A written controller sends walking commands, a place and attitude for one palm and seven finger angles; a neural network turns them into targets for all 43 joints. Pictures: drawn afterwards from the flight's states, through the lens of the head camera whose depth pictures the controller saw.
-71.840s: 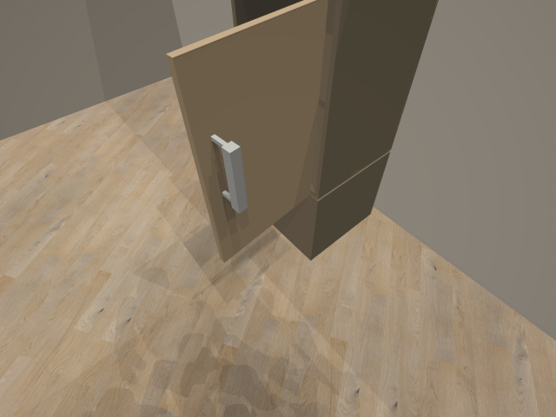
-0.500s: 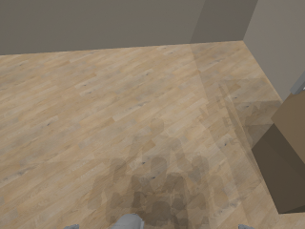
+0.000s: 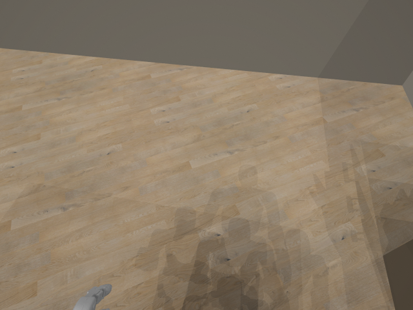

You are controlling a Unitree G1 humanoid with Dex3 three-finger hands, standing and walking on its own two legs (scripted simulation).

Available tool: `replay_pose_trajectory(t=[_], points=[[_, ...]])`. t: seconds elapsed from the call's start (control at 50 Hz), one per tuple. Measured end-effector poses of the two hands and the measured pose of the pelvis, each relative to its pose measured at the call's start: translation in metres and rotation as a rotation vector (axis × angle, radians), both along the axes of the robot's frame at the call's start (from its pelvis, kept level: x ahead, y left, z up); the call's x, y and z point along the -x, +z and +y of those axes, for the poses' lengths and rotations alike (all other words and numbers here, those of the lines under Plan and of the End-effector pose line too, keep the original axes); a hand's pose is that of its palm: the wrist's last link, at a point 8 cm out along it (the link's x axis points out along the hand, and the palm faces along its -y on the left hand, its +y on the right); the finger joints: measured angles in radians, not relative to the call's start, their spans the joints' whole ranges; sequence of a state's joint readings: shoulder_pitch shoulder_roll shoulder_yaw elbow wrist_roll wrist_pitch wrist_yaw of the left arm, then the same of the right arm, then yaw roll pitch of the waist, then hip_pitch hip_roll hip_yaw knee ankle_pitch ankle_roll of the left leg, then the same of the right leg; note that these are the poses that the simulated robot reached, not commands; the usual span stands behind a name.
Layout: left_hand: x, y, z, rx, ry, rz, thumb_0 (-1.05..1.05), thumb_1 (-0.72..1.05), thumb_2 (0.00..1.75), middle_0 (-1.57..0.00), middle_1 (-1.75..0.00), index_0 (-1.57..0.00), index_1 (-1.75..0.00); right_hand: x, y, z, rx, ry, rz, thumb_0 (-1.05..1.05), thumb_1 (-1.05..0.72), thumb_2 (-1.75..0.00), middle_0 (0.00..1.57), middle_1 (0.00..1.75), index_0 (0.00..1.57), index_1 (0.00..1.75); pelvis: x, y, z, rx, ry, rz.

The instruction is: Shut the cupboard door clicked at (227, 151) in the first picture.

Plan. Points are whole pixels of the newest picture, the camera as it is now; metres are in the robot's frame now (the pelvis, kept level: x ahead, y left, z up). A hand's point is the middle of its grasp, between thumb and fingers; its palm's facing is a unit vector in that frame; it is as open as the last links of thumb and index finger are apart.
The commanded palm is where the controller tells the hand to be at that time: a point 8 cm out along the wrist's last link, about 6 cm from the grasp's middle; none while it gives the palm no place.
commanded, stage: walk to a spot facing it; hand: left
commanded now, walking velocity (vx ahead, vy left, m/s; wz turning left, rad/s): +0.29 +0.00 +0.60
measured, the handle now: out of the picture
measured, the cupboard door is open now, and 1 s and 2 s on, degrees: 8 8 8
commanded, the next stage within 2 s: turn to face it in 0.44 s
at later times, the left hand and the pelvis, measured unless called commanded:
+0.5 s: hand out of the picture +0.00 +0.20 -0.19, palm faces +0.42 -0.89 -0.18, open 7.3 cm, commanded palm none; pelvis +0.14 +0.05 -0.02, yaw +21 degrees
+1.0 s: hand (107, 240) +0.30 +0.27 -0.17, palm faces +0.23 -0.95 -0.19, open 7.3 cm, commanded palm none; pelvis +0.27 +0.08 +0.00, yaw +12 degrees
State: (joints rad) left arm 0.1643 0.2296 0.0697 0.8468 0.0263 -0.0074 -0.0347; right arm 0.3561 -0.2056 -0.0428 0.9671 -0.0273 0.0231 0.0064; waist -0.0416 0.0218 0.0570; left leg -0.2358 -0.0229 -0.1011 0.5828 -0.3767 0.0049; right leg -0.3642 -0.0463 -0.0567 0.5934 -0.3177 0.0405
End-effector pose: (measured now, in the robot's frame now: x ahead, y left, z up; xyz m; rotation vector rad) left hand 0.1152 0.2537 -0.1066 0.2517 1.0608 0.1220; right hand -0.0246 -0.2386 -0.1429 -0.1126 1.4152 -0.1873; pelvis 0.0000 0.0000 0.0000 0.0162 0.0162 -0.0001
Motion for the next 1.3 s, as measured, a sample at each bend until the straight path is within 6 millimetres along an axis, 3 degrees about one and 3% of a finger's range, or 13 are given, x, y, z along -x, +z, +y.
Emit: replay_pose_trajectory(t=[0.1, 0.24, 0.3, 0.38, 0.48, 0.54, 0.68, 0.8, 0.92, 0.98, 1.08, 1.22, 1.3], points=[[0.012, 0.005, -0.010, -0.015, 0.115, -0.006, 0.00, 0.91, 0.90, -0.20, -0.30, -0.21, -0.30, -0.055, -0.001, -0.023, 0.002, 0.087, 0.005, 0.01, -0.91, -0.90, 0.20, 0.30, 0.20, 0.30, -0.025, 0.004, -0.011, -0.005, 0.089, -0.013], [0.063, -0.003, -0.029, 0.051, 0.288, 0.159, 0.00, 0.91, 0.90, -0.20, -0.30, -0.20, -0.30, -0.186, 0.022, -0.017, 0.008, 0.240, -0.139, 0.01, -0.91, -0.90, 0.19, 0.30, 0.20, 0.30, -0.066, 0.017, -0.010, -0.006, 0.208, -0.003], [0.089, -0.010, -0.037, 0.091, 0.374, 0.237, 0.00, 0.91, 0.90, -0.20, -0.30, -0.21, -0.30, -0.246, 0.027, 0.004, 0.007, 0.339, -0.193, 0.01, -0.91, -0.90, 0.19, 0.30, 0.19, 0.30, -0.082, 0.016, -0.003, 0.003, 0.257, -0.006], [0.121, -0.021, -0.041, 0.142, 0.481, 0.352, 0.00, 0.91, 0.90, -0.20, -0.30, -0.21, -0.30, -0.328, 0.032, 0.051, -0.001, 0.479, -0.276, 0.01, -0.91, -0.90, 0.19, 0.30, 0.19, 0.30, -0.106, 0.009, 0.015, 0.013, 0.308, -0.012], [0.138, -0.045, -0.021, 0.188, 0.557, 0.473, 0.00, 0.91, 0.90, -0.20, -0.30, -0.21, -0.30, -0.408, 0.030, 0.114, 0.001, 0.590, -0.445, 0.00, -0.91, -0.90, 0.19, 0.30, 0.20, 0.30, -0.136, -0.017, 0.050, 0.029, 0.352, -0.020], [0.112, -0.049, 0.010, 0.157, 0.576, 0.432, 0.01, 0.91, 0.90, -0.20, -0.30, -0.21, -0.30, -0.419, 0.031, 0.132, 0.011, 0.623, -0.441, 0.00, -0.91, -0.90, 0.19, 0.30, 0.20, 0.30, -0.149, -0.015, 0.060, 0.019, 0.374, -0.023], [-0.002, -0.026, 0.070, 0.083, 0.536, 0.182, 0.01, 0.91, 0.90, -0.20, -0.30, -0.20, -0.30, -0.401, 0.031, 0.148, -0.001, 0.584, -0.298, 0.00, -0.91, -0.90, 0.20, 0.30, 0.20, 0.30, -0.185, 0.007, 0.079, 0.025, 0.399, -0.014], [-0.084, -0.018, 0.078, 0.093, 0.448, 0.120, 0.00, 0.91, 0.90, -0.20, -0.30, -0.20, -0.30, -0.390, 0.027, 0.130, 0.017, 0.453, -0.218, -0.01, -0.95, -0.90, 0.20, 0.30, 0.20, 0.30, -0.222, 0.012, 0.087, 0.018, 0.345, -0.024], [-0.148, -0.029, 0.069, 0.097, 0.341, 0.128, 0.00, 0.91, 0.90, -0.20, -0.30, -0.20, -0.30, -0.381, 0.002, 0.103, 0.026, 0.318, -0.122, 0.00, -0.93, -0.90, 0.20, 0.30, 0.20, 0.30, -0.260, -0.003, 0.084, 0.010, 0.246, -0.020], [-0.166, -0.031, 0.065, 0.093, 0.303, 0.144, 0.00, 0.91, 0.90, -0.20, -0.30, -0.20, -0.30, -0.381, -0.002, 0.093, 0.041, 0.266, -0.083, 0.00, -0.92, -0.90, 0.20, 0.30, 0.20, 0.30, -0.268, -0.004, 0.084, 0.029, 0.217, -0.012], [-0.179, -0.026, 0.072, 0.084, 0.283, 0.183, 0.00, 0.91, 0.90, -0.20, -0.30, -0.21, -0.30, -0.395, 0.012, 0.094, 0.062, 0.232, -0.096, 0.00, -0.92, -0.90, 0.19, 0.30, 0.20, 0.30, -0.279, 0.005, 0.091, 0.028, 0.171, 0.003], [-0.200, -0.035, 0.110, 0.081, 0.219, 0.215, 0.00, 0.91, 0.90, -0.20, -0.30, -0.21, -0.30, -0.423, 0.025, 0.118, 0.085, 0.183, -0.225, 0.00, -0.91, -0.90, 0.19, 0.30, 0.20, 0.30, -0.291, 0.002, 0.118, 0.029, 0.082, 0.011], [-0.227, -0.036, 0.134, 0.065, 0.160, 0.204, 0.00, 0.91, 0.90, -0.20, -0.30, -0.21, -0.30, -0.421, 0.030, 0.130, 0.102, 0.164, -0.263, 0.00, -0.91, -0.90, 0.20, 0.30, 0.20, 0.30, -0.294, 0.001, 0.130, 0.034, 0.020, 0.003]])
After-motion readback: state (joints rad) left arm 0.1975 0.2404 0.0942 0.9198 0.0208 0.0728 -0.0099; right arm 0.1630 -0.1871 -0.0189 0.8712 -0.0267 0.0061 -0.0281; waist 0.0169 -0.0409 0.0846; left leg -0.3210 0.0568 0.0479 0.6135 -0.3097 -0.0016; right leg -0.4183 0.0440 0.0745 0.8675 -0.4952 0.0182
